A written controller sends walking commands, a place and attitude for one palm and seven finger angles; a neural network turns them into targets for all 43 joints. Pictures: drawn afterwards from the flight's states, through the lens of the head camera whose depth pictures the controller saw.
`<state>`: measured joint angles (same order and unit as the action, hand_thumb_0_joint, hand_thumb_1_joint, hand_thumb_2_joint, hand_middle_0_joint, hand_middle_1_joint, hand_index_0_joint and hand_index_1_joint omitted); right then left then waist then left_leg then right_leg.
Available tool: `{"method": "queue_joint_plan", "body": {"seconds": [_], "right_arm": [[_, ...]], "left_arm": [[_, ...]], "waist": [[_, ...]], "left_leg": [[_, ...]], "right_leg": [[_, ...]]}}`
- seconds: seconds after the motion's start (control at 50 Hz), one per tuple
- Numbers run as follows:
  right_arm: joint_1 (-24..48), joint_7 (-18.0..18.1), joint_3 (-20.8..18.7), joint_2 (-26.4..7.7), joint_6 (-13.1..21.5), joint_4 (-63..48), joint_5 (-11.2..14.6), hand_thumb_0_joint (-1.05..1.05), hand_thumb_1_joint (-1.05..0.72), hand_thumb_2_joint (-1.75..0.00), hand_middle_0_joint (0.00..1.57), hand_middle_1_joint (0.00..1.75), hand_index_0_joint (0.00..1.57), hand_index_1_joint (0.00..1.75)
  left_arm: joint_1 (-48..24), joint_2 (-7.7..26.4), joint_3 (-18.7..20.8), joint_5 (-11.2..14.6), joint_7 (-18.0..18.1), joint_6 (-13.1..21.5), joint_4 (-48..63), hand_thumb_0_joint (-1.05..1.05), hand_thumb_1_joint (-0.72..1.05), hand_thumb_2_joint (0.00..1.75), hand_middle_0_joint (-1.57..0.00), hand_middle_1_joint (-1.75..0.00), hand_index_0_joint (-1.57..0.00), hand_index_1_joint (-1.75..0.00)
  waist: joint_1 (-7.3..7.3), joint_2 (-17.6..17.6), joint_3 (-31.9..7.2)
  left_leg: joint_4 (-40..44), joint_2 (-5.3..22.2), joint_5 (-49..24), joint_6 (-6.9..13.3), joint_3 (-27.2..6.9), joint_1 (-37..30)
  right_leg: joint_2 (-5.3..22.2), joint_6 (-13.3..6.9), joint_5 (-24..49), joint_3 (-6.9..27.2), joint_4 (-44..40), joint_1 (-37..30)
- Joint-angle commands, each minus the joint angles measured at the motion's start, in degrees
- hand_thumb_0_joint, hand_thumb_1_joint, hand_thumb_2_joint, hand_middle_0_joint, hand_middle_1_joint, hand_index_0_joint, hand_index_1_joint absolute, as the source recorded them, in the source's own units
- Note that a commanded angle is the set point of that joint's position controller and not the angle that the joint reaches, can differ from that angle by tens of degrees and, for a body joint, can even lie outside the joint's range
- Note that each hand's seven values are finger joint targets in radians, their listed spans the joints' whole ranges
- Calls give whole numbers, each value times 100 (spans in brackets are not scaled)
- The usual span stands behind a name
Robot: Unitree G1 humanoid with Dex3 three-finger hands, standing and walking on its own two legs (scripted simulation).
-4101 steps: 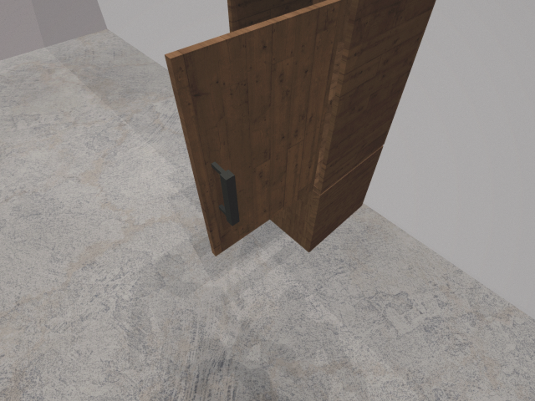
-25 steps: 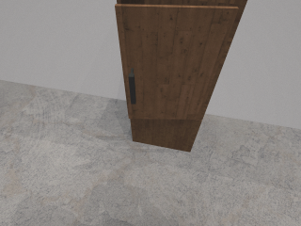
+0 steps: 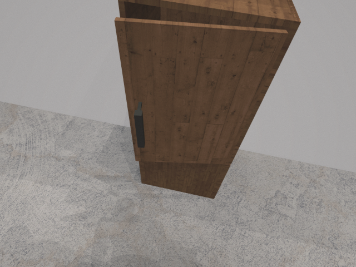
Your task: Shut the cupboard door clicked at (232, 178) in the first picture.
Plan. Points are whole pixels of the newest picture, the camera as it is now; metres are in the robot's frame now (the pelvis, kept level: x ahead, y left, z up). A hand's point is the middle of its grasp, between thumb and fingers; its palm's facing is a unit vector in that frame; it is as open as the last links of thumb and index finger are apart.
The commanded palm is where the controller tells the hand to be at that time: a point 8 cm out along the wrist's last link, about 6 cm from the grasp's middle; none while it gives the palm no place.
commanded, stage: come to a stop and stand still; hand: left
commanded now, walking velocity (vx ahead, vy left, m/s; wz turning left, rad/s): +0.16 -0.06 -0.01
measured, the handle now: (140, 125) +0.54 +0.15 -0.07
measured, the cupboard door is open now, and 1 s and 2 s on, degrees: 11 11 11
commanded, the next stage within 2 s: look again from close up in 1.06 s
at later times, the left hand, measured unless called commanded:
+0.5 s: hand out of the picture +0.14 +0.16 -0.18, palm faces +0.08 -0.98 -0.19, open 7.4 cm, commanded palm none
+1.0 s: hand out of the picture +0.03 +0.15 -0.17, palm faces +0.03 -0.98 -0.18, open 7.4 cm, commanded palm none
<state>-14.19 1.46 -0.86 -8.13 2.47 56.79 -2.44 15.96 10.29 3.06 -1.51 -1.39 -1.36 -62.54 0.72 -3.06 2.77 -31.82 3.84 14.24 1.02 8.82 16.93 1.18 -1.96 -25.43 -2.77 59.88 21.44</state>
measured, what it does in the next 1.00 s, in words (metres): steps on the spot: right foot, then left foot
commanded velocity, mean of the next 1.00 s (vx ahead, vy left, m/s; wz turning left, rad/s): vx -0.08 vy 0.05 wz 0.00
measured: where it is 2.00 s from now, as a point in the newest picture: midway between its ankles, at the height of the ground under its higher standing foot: outside the picture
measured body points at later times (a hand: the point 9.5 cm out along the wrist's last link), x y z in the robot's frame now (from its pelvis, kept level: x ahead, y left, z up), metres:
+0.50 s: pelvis +0.07 -0.02 +0.00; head +0.11 +0.00 +0.45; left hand +0.14 +0.21 -0.16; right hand +0.13 -0.28 -0.14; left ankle +0.08 +0.08 -0.74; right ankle +0.10 -0.16 -0.73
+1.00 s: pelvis +0.04 -0.02 +0.01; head +0.04 -0.02 +0.46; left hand +0.03 +0.20 -0.15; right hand +0.08 -0.25 -0.14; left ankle +0.08 +0.08 -0.73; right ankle +0.01 -0.15 -0.73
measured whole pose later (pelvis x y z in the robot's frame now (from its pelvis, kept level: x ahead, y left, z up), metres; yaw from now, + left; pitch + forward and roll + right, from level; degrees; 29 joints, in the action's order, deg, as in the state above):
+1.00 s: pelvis +0.04 -0.02 +0.01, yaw +0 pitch -2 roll +0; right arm -12.0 1.1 -1.2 -9.7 -0.7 62.5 -0.3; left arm 16.9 8.7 0.2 -0.8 1.5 -1.1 -63.9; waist 0.2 -0.6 1.6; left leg -22.8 0.4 9.3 1.9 6.7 12.0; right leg 0.5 0.5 -15.8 1.0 23.7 6.4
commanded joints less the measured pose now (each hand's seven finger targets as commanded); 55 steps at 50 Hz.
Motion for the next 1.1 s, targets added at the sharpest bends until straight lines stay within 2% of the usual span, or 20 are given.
{"method": "queue_joint_plan", "body": {"seconds": [0.0, 0.08, 0.1, 0.12, 0.14, 0.16, 0.2, 0.3, 0.36, 0.42, 0.44, 0.48, 0.5, 0.56, 0.66, 0.72, 0.76, 0.78, 0.84, 1.08], "right_arm": [[-360, 45, -249, -1121, 2, -62, 25, 0, -90, -90, 20, 30, 20, 30], [-171, 16, -245, -1010, -122, 44, 89, 0, -90, -90, 20, 30, 20, 30], [-115, 5, -209, -856, -136, 71, 133, 0, -90, -90, 20, 30, 20, 30], [-165, -13, -153, -610, -148, 60, 172, 0, -90, -90, 20, 30, 20, 30], [-438, -46, -110, -423, -208, 68, 204, 0, -90, -90, 20, 30, 20, 30], [-627, -45, -114, -398, -285, 166, 198, 0, -90, -90, 20, 30, 20, 30], [-711, 0, -146, -531, -360, 320, 209, 0, -90, -90, 20, 30, 20, 30], [-439, 49, -223, -656, -415, 217, 225, 0, -90, -90, 20, 30, 20, 30], [-229, 40, -267, -643, -476, 25, 234, 0, -90, -90, 20, 30, 20, 30], [-410, -7, -266, -622, -485, 26, 204, 0, -90, -90, 20, 30, 20, 30], [-522, -26, -273, -707, -449, 41, 176, 0, -90, -90, 20, 30, 20, 30], [-226, -21, -336, -1303, -388, -183, 85, 0, -90, -90, 20, 30, 20, 30], [-10, 18, -337, -1285, -379, -254, 62, 0, -90, -90, 20, 30, 20, 30], [410, 119, -211, -1117, -332, -346, 65, 0, -90, -90, 20, 30, 20, 30], [249, 91, -221, -1115, -276, -166, 131, 0, -90, -90, 20, 30, 20, 30], [261, 62, -218, -1058, -264, -78, 215, 0, -90, -90, 20, 30, 20, 30], [197, 5, -184, -781, -275, -43, 269, 0, -90, -90, 20, 30, 20, 30], [149, -23, -175, -742, -275, -22, 259, 0, -90, -90, 20, 30, 20, 30], [36, -17, -162, -812, -242, 165, 235, 0, -90, -90, 20, 30, 20, 30], [-410, 17, -52, -589, -251, 667, 195, 0, -90, -90, 20, 30, 20, 30]], "left_arm": [[55, 78, 26, 17, 7, 151, 471, 0, 90, 90, -20, -30, -20, -30], [291, 63, -10, -2, 61, 189, 358, 0, 90, 90, -20, -30, -20, -30], [467, 254, 10, 9, 110, 217, 295, 0, 90, 90, -20, -30, -20, -30], [587, 591, 27, 9, 171, 287, 250, 0, 90, 90, -20, -30, -20, -30], [390, 989, 36, 17, 198, 306, 259, 0, 90, 90, -20, -30, -20, -30], [119, 1034, 16, 27, 211, 297, 344, 0, 90, 90, -20, -30, -20, -30], [-192, 942, 12, 49, 279, 312, 335, 0, 90, 90, -20, -30, -20, -30], [34, 1074, 190, 13, 433, 170, 297, 0, 90, 90, -20, -30, -20, -30], [-201, 1137, 255, -16, 462, 78, 413, 0, 90, 90, -20, -30, -20, -30], [-604, 1050, 222, 11, 419, 20, 603, 0, 90, 90, -20, -30, -20, -30], [-654, 934, 194, 36, 404, -1, 643, 0, 90, 90, -20, -30, -20, -30], [-485, 428, 95, 70, 380, -105, 795, 0, 90, 90, -20, -30, -20, -30], [-620, 535, 102, 40, 383, -175, 809, 0, 90, 90, -20, -30, -20, -30], [-398, 562, 108, 12, 320, -213, 694, 0, 90, 90, -20, -30, -20, -30], [-263, 458, -34, 46, 299, -113, 635, 0, 90, 90, -20, -30, -20, -30], [202, 439, -81, 45, 320, -29, 422, 0, 90, 90, -20, -30, -20, -30], [65, 658, -106, 22, 345, 64, 389, 0, 90, 90, -20, -30, -20, -30], [0, 728, -126, 30, 326, 84, 409, 0, 90, 90, -20, -30, -20, -30], [-30, 566, -178, 62, 329, 182, 278, 0, 90, 90, -20, -30, -20, -30], [348, 336, -208, 78, 342, 132, -30, 0, 90, 90, -20, -30, -20, -30]], "waist": [[-39, 1078, -153], [-254, 783, -69], [-358, 498, -105], [-374, -214, -155], [-137, -770, -222], [-11, -445, -189], [13, -1212, -234], [-303, -653, -732], [-295, -622, -756], [-38, -659, -674], [29, -456, -673], [-80, 1592, -520], [-9, 1445, -276], [-225, 1241, -79], [-105, 1084, -432], [-216, 766, -578], [-45, 311, -139], [43, 442, -171], [79, -448, -406], [-20, 235, 400]], "left_leg": [[1866, 1357, -205, 728, -1166, -179], [1201, 935, -76, 439, -765, 220], [785, 611, -112, 179, -501, 310], [249, 149, 369, -132, -231, 495], [50, -119, 1068, -274, -152, 267], [-75, -93, 1254, -280, -291, -244], [-274, 8, 1101, -295, -451, -231], [-755, -230, 1377, -391, -491, 588], [-878, -289, 1371, -395, -665, 564], [240, -271, 75, -356, -599, -399], [769, -82, -732, -294, -641, -904], [1480, 1456, -2133, 548, -2074, -430], [1720, 1525, -1778, 865, -2236, -55], [1424, 1237, -2234, 953, -1754, -230], [1342, 1119, -2209, 909, -1580, -845], [1115, 783, -1394, 532, -1421, -703], [1094, 258, -256, 83, -1154, -492], [1145, 122, -173, -11, -1067, -823], [1042, 214, -753, -7, -951, -1247], [1538, 160, 139, -36, -984, -752]], "right_leg": [[249, 115, 288, -26, -1265, -20], [-69, 242, 1450, -357, -2878, -1064], [83, 250, 1887, -52, -3434, -1425], [766, 64, 2527, 986, -3986, -1540], [1529, -269, 2880, 1537, -4301, -1277], [1663, -436, 3071, 1526, -4396, -822], [1525, -517, 4856, 1321, -4018, -1065], [1902, -910, 7643, 1268, -3229, -2514], [1947, -1017, 7006, 1122, -3274, -2341], [1566, -638, 4986, 842, -3244, -1305], [1301, -378, 3840, 679, -3083, -833], [166, 240, 160, -60, -2032, -387], [-27, 229, -582, 198, -1121, -304], [-11, 194, -335, 593, -302, 111], [38, 258, -59, 293, -1885, -470], [57, 205, 1231, 360, -3508, -1223], [583, -31, 1580, 1040, -4151, -949], [717, -89, 1453, 1119, -4151, -627], [550, 1, 1874, 1003, -4109, -672], [414, 14, 655, 957, -4501, -562]]}}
